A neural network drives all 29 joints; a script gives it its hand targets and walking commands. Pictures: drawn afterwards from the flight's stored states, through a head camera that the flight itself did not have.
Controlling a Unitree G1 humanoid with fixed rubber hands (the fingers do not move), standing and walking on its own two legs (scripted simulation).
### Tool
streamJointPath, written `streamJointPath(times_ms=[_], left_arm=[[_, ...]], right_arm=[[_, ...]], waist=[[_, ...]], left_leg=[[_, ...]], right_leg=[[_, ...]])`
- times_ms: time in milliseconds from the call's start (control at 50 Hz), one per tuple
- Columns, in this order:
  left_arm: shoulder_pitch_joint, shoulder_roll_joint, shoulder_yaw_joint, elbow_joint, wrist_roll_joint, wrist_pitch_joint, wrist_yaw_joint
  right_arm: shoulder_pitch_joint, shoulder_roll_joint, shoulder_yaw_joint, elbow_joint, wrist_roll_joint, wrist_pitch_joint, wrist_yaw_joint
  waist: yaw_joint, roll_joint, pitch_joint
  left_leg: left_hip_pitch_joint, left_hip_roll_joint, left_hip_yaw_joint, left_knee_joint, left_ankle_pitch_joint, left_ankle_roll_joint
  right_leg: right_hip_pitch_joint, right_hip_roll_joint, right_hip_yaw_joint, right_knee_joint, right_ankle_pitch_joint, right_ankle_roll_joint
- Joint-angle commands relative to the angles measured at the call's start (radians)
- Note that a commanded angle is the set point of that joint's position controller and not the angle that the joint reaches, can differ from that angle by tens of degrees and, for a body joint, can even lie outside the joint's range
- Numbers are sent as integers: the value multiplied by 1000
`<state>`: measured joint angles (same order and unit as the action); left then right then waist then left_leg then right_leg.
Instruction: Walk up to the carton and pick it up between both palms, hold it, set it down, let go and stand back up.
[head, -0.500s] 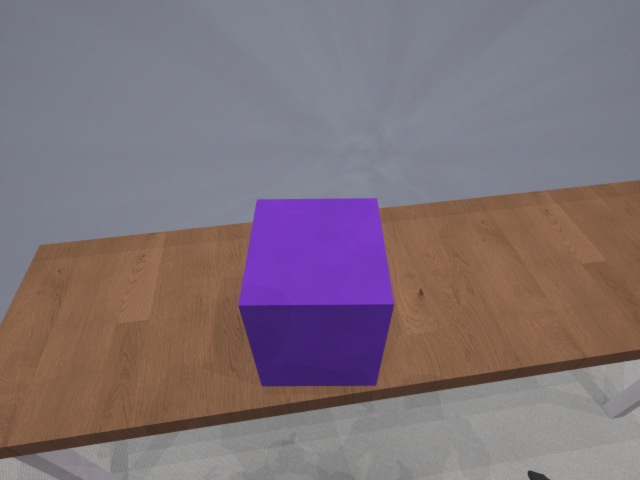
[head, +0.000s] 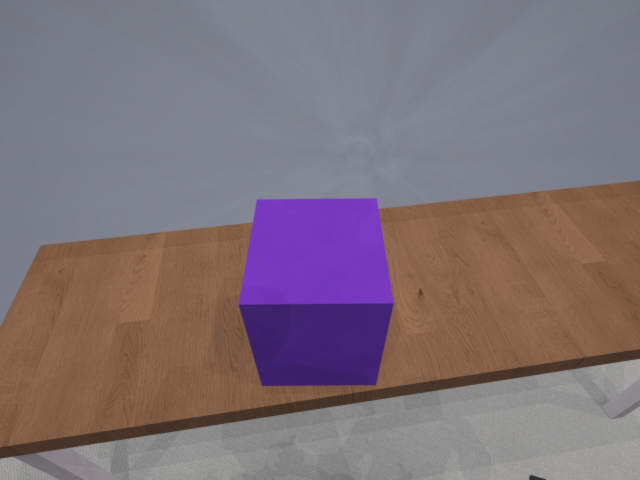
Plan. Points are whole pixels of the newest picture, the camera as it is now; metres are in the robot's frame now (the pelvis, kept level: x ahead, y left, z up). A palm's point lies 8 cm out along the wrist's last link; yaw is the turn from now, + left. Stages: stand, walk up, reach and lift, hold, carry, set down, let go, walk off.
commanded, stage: stand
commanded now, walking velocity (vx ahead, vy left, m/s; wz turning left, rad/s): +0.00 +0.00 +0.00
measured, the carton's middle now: (317, 294) +0.44 +0.02 -0.06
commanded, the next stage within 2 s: none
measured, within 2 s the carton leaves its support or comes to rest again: neither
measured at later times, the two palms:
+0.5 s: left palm out of the picture +0.08 +0.28 -0.11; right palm out of the picture +0.08 -0.28 -0.11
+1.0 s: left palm out of the picture +0.08 +0.28 -0.11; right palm out of the picture +0.08 -0.28 -0.11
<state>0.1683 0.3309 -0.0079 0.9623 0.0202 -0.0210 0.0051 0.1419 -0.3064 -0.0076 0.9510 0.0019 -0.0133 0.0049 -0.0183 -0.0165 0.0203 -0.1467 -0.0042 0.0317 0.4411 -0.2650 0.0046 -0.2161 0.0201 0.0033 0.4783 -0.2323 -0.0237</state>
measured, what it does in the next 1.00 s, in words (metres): stands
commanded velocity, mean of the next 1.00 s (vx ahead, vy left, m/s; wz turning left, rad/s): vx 0.00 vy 0.00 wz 0.00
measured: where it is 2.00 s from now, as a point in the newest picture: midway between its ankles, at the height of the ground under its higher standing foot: outside the picture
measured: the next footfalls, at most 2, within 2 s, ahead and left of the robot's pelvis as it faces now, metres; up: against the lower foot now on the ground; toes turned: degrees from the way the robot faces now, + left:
none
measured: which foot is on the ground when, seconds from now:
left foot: down 0.00-1.00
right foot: down 0.00-1.00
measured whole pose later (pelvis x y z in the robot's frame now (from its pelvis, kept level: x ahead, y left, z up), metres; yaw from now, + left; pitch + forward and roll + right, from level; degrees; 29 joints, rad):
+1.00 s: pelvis -0.01 +0.00 +0.00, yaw +0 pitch -2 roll +1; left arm 0.17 0.33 -0.01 0.99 0.02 -0.02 0.00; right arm 0.14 -0.31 -0.01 0.98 0.00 -0.01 0.00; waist -0.02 -0.01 0.02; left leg -0.15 0.00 0.03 0.43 -0.25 0.00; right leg -0.21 0.02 0.00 0.47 -0.21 -0.02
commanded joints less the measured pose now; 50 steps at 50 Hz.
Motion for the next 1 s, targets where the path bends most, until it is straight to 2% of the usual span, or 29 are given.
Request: streamJointPath(times_ms=[0, 40, 60, 80, 100, 140, 180, 200, 340, 360, 380, 440, 480, 500, 520, 540, 560, 600, 640, 660, 700, 740, 760, 800, 860, 880, 920, 940, 980], left_arm=[[-94, 202, 44, -9, -1, -33, -1], [-55, 203, 41, 11, -18, -37, 4], [-74, 201, 42, 10, 1, -38, 9], [-35, 183, 31, 16, -13, -31, 8], [-72, 231, 45, 6, -12, -32, 4], [-98, 209, 42, 13, -11, -33, 4], [-69, 235, 46, 5, -22, -30, 7], [-97, 214, 45, 13, -10, -24, 9], [-69, 222, 48, 10, -15, -36, 1], [-71, 226, 55, 21, -15, -30, 1], [-76, 227, 48, 17, -13, -33, -3], [-49, 217, 38, 21, -12, -32, 0], [-86, 219, 36, 17, -11, -33, 4], [-63, 214, 36, 17, -24, -32, -1], [-86, 225, 39, 26, -18, -31, 0], [-66, 230, 47, 40, -11, -30, -8], [-52, 221, 42, 34, -17, -31, -8], [-64, 215, 43, 21, -15, -38, 0], [-87, 231, 46, 17, -14, -40, 1], [-88, 239, 45, 12, -12, -34, 2], [-50, 230, 45, 41, -14, -38, -2], [-97, 227, 46, 24, -14, -31, 1], [-70, 213, 38, 26, -18, -33, 2], [-68, 206, 39, 29, -16, -36, 0], [-96, 228, 47, 37, -11, -31, -2], [-90, 230, 48, 25, -10, -32, 4], [-63, 228, 42, 34, -22, -31, 1], [-72, 230, 47, 40, -17, -35, -3], [-54, 243, 45, 45, -12, -30, -5]], right_arm=[[-51, -221, -46, -7, -18, -18, -21], [-55, -250, -51, 0, -15, -19, -13], [-43, -231, -54, -14, -14, -22, -13], [-40, -273, -54, 1, -14, -27, -15], [-55, -234, -49, 0, -7, -25, -14], [-20, -207, -37, 2, -10, -27, -6], [-58, -219, -45, 1, -18, -27, -16], [-36, -237, -47, 7, -19, -25, -13], [2, -232, -45, 20, -6, -28, -15], [-34, -252, -44, 30, -20, -19, -18], [-47, -249, -42, 12, -18, -25, -13], [-46, -241, -45, 29, -18, -24, -14], [-39, -219, -42, 23, -11, -19, -11], [-42, -233, -38, 27, -10, -22, -14], [-63, -198, -30, 19, -9, -24, -17], [-52, -244, -44, 32, -12, -27, -16], [-33, -231, -36, 34, -14, -22, -15], [-46, -240, -39, 18, -5, -30, -6], [-32, -214, -33, 23, -17, -28, -11], [-68, -216, -39, 12, -22, -24, -15], [-43, -229, -38, 35, -15, -32, -12], [-58, -231, -46, 18, -11, -25, -13], [-38, -234, -39, 31, -16, -27, -10], [-54, -240, -38, 34, -12, -32, -14], [-53, -236, -42, 27, -13, -27, -16], [-47, -213, -39, 34, -5, -26, -14], [-34, -223, -43, 34, -13, -29, -9], [-35, -225, -33, 29, -14, -27, -12], [7, -249, -43, 47, -17, -25, -12]], waist=[[5, 64, -71], [25, 84, -88], [-5, 57, -135], [23, 126, -62], [14, 66, -87], [-10, 112, -107], [21, 61, -61], [-2, 62, -73], [10, 74, -77], [21, 110, -76], [15, 56, -45], [21, 106, -13], [7, 49, -43], [33, 110, -36], [2, 81, -52], [20, 50, -49], [28, 82, -89], [14, 119, -88], [8, 67, -40], [23, 107, -67], [18, 34, -99], [2, 65, -79], [21, 123, -22], [18, 57, -30], [8, 113, -71], [8, 61, -70], [13, 139, -32], [16, 61, -43], [15, 86, -54]], left_leg=[[26, 128, -122, -130, 182, 35], [32, 130, -107, -115, 193, 35], [64, 131, -119, -111, 185, 26], [17, 124, -112, -107, 147, 29], [31, 125, -121, -127, 131, 28], [47, 130, -110, -123, 162, 26], [38, 136, -139, -138, 144, 35], [32, 132, -123, -143, 127, 28], [37, 128, -123, -143, 91, 28], [38, 136, -114, -128, 109, 39], [9, 141, -130, -131, 73, 32], [-7, 128, -122, -155, 74, 25], [4, 138, -132, -156, 58, 30], [-13, 125, -126, -149, 57, 33], [9, 131, -133, -151, 70, 28], [11, 131, -137, -155, 60, 27], [28, 128, -121, -136, 56, 32], [38, 134, -126, -128, 97, 32], [8, 137, -131, -145, 128, 29], [15, 136, -121, -135, 139, 32], [39, 144, -136, -136, 133, 32], [25, 135, -128, -144, 119, 27], [-6, 134, -133, -151, 105, 29], [11, 128, -136, -156, 126, 22], [40, 139, -109, -119, 173, 24], [20, 137, -131, -139, 137, 26], [-4, 125, -116, -144, 97, 25], [3, 131, -128, -133, 122, 30], [34, 131, -116, -151, 124, 21]], right_leg=[[94, -143, 118, -137, 258, -22], [111, -150, 127, -160, 247, -19], [107, -143, 123, -153, 269, -23], [100, -159, 141, -180, 254, -27], [114, -152, 136, -168, 249, -31], [102, -169, 152, -168, 242, -33], [73, -145, 147, -185, 202, -26], [85, -142, 136, -171, 183, -22], [74, -147, 145, -174, 118, -19], [61, -145, 162, -185, 145, -25], [52, -146, 146, -194, 157, -24], [54, -142, 140, -182, 160, -17], [59, -144, 138, -181, 106, -25], [68, -147, 150, -194, 118, -18], [56, -139, 151, -185, 100, -26], [54, -137, 137, -189, 90, -26], [72, -135, 149, -206, 64, -17], [74, -155, 158, -195, 158, -20], [83, -149, 144, -168, 194, -20], [90, -150, 145, -181, 212, -23], [96, -153, 140, -175, 200, -17], [80, -144, 134, -159, 192, -17], [61, -142, 145, -185, 149, -18], [53, -139, 130, -165, 191, -15], [73, -153, 130, -170, 199, -15], [85, -141, 133, -155, 210, -19], [60, -151, 148, -180, 183, -21], [75, -147, 147, -182, 182, -23], [68, -144, 139, -155, 177, -18]])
